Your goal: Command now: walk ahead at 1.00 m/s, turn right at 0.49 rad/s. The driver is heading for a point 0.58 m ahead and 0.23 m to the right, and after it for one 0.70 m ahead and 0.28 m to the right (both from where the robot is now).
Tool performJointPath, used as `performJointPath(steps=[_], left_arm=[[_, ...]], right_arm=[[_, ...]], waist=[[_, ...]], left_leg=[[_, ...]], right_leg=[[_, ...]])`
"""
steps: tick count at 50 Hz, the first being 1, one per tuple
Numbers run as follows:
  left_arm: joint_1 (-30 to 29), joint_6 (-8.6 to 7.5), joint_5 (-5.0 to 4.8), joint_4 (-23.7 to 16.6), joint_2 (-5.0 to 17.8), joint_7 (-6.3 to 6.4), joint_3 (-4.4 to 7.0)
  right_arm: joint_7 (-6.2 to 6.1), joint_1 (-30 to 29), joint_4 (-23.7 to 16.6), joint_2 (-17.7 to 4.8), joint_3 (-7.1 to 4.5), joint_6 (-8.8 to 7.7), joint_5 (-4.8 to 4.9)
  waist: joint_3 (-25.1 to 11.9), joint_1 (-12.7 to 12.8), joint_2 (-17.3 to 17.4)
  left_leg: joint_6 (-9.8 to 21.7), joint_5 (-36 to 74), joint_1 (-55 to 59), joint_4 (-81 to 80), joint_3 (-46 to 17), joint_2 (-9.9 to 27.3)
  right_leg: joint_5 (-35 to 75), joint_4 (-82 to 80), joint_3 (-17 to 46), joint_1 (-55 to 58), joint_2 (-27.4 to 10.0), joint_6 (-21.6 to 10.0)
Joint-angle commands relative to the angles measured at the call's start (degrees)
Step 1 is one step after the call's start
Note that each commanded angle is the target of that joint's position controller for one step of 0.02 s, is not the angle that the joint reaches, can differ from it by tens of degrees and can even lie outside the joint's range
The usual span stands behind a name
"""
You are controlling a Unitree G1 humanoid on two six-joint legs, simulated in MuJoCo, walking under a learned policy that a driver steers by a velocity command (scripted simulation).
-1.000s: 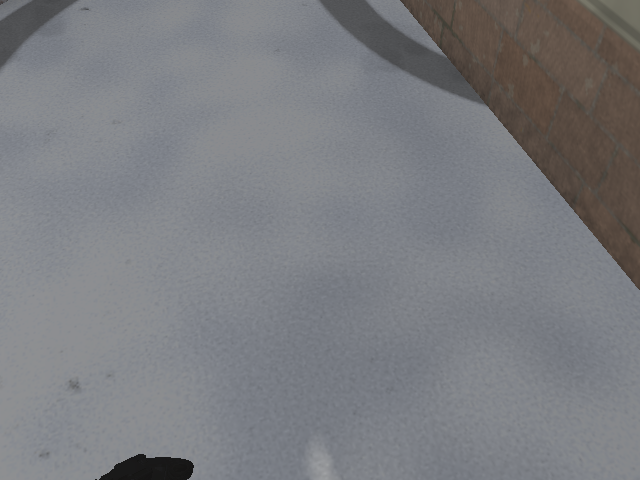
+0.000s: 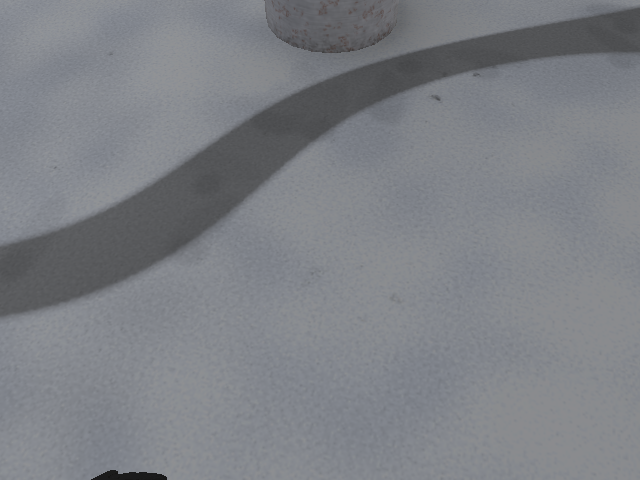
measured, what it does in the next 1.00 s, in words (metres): walks ahead, turning right: right foot, then left foot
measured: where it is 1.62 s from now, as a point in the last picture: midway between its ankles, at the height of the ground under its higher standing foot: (398, 312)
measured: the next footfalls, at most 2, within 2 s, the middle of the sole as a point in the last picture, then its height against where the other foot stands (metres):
right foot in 0.08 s outside the picture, level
left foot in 0.50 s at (321, 347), level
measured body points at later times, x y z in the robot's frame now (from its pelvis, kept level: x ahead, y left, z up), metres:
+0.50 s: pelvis +0.50 -0.06 +0.00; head +0.54 -0.08 +0.44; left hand +0.56 +0.24 -0.11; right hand +0.70 -0.34 -0.04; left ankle +0.70 +0.00 -0.72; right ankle +0.25 -0.07 -0.70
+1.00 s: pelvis +0.74 -0.17 +0.00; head +0.77 -0.22 +0.45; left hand +1.07 -0.14 -0.06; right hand +0.63 -0.46 -0.11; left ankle +0.75 +0.00 -0.64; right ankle +0.76 -0.31 -0.72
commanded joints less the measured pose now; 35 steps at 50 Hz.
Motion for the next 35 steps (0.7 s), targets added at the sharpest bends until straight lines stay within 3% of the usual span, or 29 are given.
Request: performJointPath(steps=[1,2,3,4,5,6,7,8,10,12,14,16,18,20,21,22,23,24,25,26,27,28,29,30,31,33,35], left_arm=[[3.9,-0.35,0.44,-1.3,7.5,0.05,2.33],[14.3,0.02,0.27,1.8,9.4,0.27,3.33],[27.5,0.32,0.21,5.9,11.4,0.82,4.59],[34.7,1.03,0.43,7.7,14.3,1.73,6.14],[27.3,1.58,1.64,6.6,19.3,1.85,7.25],[23.2,1.67,0.58,4.0,16.5,1.67,7.37],[21.9,1.44,0.37,4.5,13.4,2.10,6.65],[20.8,1.38,0.33,5.5,10.2,2.17,5.90],[18.9,0.27,0.21,5.9,8.9,2.72,4.98],[18.2,-1.04,-0.15,5.4,10.3,2.27,5.10],[18.4,-1.59,-0.14,4.9,11.3,2.31,5.57],[19.8,-1.72,-0.73,5.1,11.4,2.07,6.00],[22.8,-1.67,-1.24,5.8,12.1,1.84,6.50],[23.7,-1.42,-1.00,6.0,12.9,2.28,6.94],[22.8,-1.27,-0.91,5.8,13.2,2.68,7.11],[22.2,-1.11,-0.82,5.7,14.0,2.99,7.37],[21.8,-1.10,-0.56,5.6,15.5,3.10,7.74],[18.3,-1.33,-0.92,4.7,16.5,3.01,8.03],[16.5,-1.89,-1.49,2.9,11.8,3.02,6.91],[24.6,-1.46,-4.17,0.7,2.2,4.27,4.73],[24.6,-0.08,-2.09,0.2,9.7,5.02,5.09],[18.4,0.58,-2.61,-2.4,9.2,4.38,4.51],[14.0,1.56,-3.18,-3.3,10.7,4.21,5.16],[12.3,2.38,-2.83,-3.7,11.3,4.03,5.68],[10.8,3.03,-2.73,-5.0,10.1,3.79,5.70],[11.1,3.66,-2.35,-7.0,5.3,3.56,4.37],[8.6,3.46,-1.76,-8.0,4.0,3.21,3.54]], right_arm=[[-2.39,-0.6,-2.4,-10.6,-2.30,0.61,-1.94],[-3.04,-3.0,-3.1,-11.9,-2.74,1.70,-2.95],[-3.31,-7.3,-4.5,-13.0,-3.16,2.69,-3.24],[-2.79,-10.4,-5.7,-10.4,-2.49,2.32,-2.93],[-1.00,-4.1,-10.2,-1.4,-0.36,0.89,-0.38],[-1.04,-8.0,-12.0,-4.4,0.68,-0.43,-1.18],[-0.64,-12.3,-12.7,-5.8,0.84,-1.23,-1.34],[-0.36,-12.8,-13.0,-5.6,1.19,-1.49,-1.56],[0.00,-13.0,-14.0,-4.3,1.98,0.97,-3.53],[0.24,-14.6,-15.6,-3.5,2.72,3.14,-3.86],[0.86,-22.3,-19.0,-3.2,3.38,3.18,-2.90],[1.26,-27.4,-20.6,-1.9,3.99,2.86,-1.88],[1.19,-29.8,-21.0,-1.8,4.01,2.62,-1.28],[0.91,-31.6,-21.9,-2.7,3.76,2.32,-0.98],[0.72,-30.9,-21.9,-3.2,3.56,2.12,-1.00],[0.19,-28.1,-21.0,-4.4,2.98,1.86,-1.33],[-0.64,-22.4,-19.5,-6.8,1.98,1.41,-1.41],[-1.47,-12.4,-17.2,-8.5,1.13,0.64,-1.26],[-2.43,-0.6,-14.9,-11.8,-0.20,0.04,-2.43],[-2.31,2.9,-14.5,-15.7,-1.34,0.30,-4.89],[-1.70,0.9,-14.9,-14.7,-2.52,1.50,-2.45],[-2.06,-5.7,-17.9,-7.1,-1.16,1.47,0.25],[-2.09,-9.6,-16.8,-4.5,-0.67,1.77,0.49],[-2.16,-11.7,-16.4,-3.6,-0.66,1.91,0.47],[-2.05,-12.9,-15.2,-3.3,-0.76,1.80,0.49],[-1.55,-15.3,-13.2,-3.9,-1.42,1.37,0.80],[-1.30,-18.8,-12.2,-6.0,-2.27,1.08,1.10]], waist=[[-4.1,6.1,6.3],[-8.7,11.3,7.6],[-12.6,18.2,6.4],[-13.7,21.3,0.5],[-16.7,8.8,-22.4],[-19.8,11.7,-8.4],[-11.9,10.1,0.2],[-5.8,6.7,5.6],[-0.3,2.3,5.5],[1.9,1.1,2.8],[4.6,3.0,1.0],[4.1,5.7,-0.6],[1.5,8.6,-1.8],[0.2,9.7,-3.0],[-0.6,9.0,-3.0],[-2.4,7.7,-2.5],[-6.7,5.1,-2.5],[-11.2,-0.8,-3.1],[-18.7,-4.9,-1.2],[-29.4,-0.2,16.7],[-37.9,-0.9,14.2],[-29.3,-1.7,16.1],[-19.4,-0.9,11.1],[-13.8,0.7,6.6],[-8.2,2.1,5.3],[-4.1,5.1,6.5],[-2.4,6.0,5.1]], left_leg=[[-3.9,84.6,-5.1,15.2,4.5,17.2],[-4.5,90.4,-5.6,28.1,5.2,18.0],[-4.7,87.2,-11.8,46.8,6.1,17.3],[-4.1,53.7,-26.5,71.7,6.6,11.1],[-9.1,-9.0,-59.6,94.8,0.1,0.0],[-6.9,-4.7,-66.2,94.1,-8.6,2.9],[-5.9,0.8,-65.4,87.4,-10.2,6.9],[-5.3,3.1,-61.7,79.7,-8.8,9.5],[-6.9,1.3,-56.2,73.4,-7.5,11.9],[-8.4,0.0,-52.9,64.4,-4.8,13.2],[-9.9,8.2,-50.8,52.8,-2.0,13.3],[-10.3,19.9,-46.7,41.4,-1.0,12.2],[-9.6,26.5,-44.6,35.4,-0.4,10.1],[-8.7,26.2,-44.3,30.6,-1.5,9.1],[-8.3,25.0,-41.7,27.3,-2.0,8.3],[-7.7,22.3,-37.1,24.8,-1.9,6.2],[-7.1,20.0,-29.9,24.1,-2.0,4.6],[-6.2,24.4,-18.8,21.6,-4.2,7.4],[-4.3,24.8,-3.8,25.7,-10.4,17.2],[2.1,57.2,16.1,30.9,-32.4,41.9],[6.5,53.9,15.4,30.7,-39.7,40.8],[5.4,44.5,11.0,25.8,-30.9,33.9],[3.6,43.0,1.6,24.3,-21.5,30.6],[2.7,42.5,-5.9,22.7,-16.6,27.8],[2.5,42.1,-13.1,19.5,-13.2,25.4],[3.5,41.7,-22.1,14.7,-9.3,24.9],[4.3,46.2,-28.8,12.6,-3.8,24.3]], right_leg=[[-6.7,0.2,-4.3,17.8,8.5,-2.8],[-11.3,1.5,-4.1,26.2,10.6,-3.7],[-14.8,-1.0,-1.7,37.9,9.9,-5.7],[-22.3,0.6,6.2,49.7,4.9,-8.8],[-25.4,-5.8,42.2,67.9,-10.4,-21.4],[-33.3,-17.2,54.9,67.3,-12.3,-22.3],[-35.6,-20.1,49.2,57.7,-11.4,-18.8],[-31.8,-21.7,43.6,46.7,-9.1,-15.7],[-25.6,-23.1,34.6,32.5,-3.3,-13.2],[-22.6,-25.4,29.2,23.1,0.8,-13.0],[-16.7,-28.4,27.0,17.8,2.9,-12.6],[-7.8,-27.6,25.1,18.6,4.8,-9.7],[2.2,-25.7,26.0,24.9,4.1,-7.7],[7.4,-22.7,27.4,32.0,2.7,-6.5],[10.1,-20.4,27.7,34.1,2.5,-5.5],[19.9,-14.7,27.5,36.3,3.4,-3.7],[27.9,-5.4,27.4,37.8,4.2,-1.5],[25.8,7.2,27.2,34.6,6.2,0.6],[8.9,22.3,24.7,26.7,7.8,1.6],[-47.7,44.0,15.0,8.1,14.9,3.6],[-43.0,52.3,12.5,4.6,10.2,3.3],[-38.8,51.1,15.3,-0.5,4.9,6.3],[-34.9,49.3,12.3,-2.2,2.6,7.7],[-33.2,48.8,11.1,-1.6,0.9,8.7],[-33.1,46.3,10.0,-0.8,0.0,8.8],[-33.3,37.6,9.4,2.5,-1.4,8.7],[-29.3,25.4,7.8,6.6,-1.2,8.9]])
